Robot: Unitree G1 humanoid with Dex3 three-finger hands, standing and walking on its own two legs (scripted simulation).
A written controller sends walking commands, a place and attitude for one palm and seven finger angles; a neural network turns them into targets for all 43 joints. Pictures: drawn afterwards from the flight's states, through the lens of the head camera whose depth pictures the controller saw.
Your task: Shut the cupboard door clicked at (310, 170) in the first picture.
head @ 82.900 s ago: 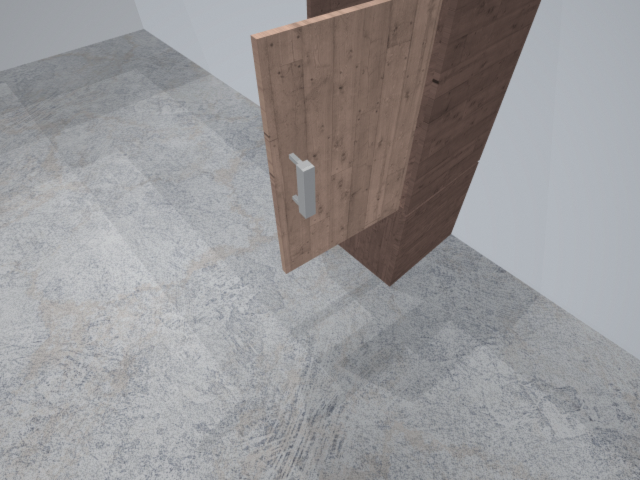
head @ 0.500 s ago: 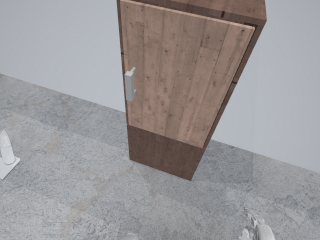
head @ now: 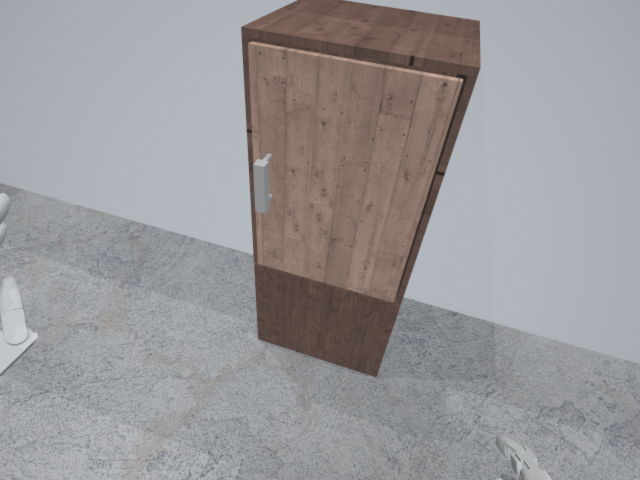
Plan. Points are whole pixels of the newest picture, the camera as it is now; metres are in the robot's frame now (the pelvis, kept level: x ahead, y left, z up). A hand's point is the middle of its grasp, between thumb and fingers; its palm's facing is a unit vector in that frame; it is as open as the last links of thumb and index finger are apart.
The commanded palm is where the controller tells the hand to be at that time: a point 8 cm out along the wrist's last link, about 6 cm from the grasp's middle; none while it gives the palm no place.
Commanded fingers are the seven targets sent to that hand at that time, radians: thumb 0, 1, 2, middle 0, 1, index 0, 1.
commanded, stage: stop stepping back and stand still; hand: left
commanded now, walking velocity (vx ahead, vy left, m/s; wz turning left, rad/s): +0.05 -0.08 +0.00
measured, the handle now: (265, 182) +0.75 +0.16 -0.02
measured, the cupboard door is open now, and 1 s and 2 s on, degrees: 0 0 0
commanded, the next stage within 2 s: let the arm hang, fingers relaxed in 0.60 s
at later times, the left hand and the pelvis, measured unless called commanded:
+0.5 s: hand out of the picture +0.13 +0.33 +0.17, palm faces +0.56 -0.76 -0.34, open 7.4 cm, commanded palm +0.07 +0.34 +0.19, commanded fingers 0.00 0.90 0.90 -0.20 -0.30 -0.20 -0.30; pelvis -0.06 +0.04 +0.00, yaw +1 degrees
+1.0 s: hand out of the picture +0.01 +0.19 -0.16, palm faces +0.08 -0.99 -0.14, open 7.1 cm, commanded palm none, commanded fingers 0.00 0.90 0.90 -0.20 -0.30 -0.20 -0.30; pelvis -0.07 +0.02 +0.00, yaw +3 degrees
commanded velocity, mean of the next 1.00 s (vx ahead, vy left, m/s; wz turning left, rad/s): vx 0.06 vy -0.05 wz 0.00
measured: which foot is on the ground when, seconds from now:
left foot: down 0.00-0.24, up 0.26-0.40, down 0.42-1.00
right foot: down 0.00-0.46, up 0.48-0.60, down 0.62-1.00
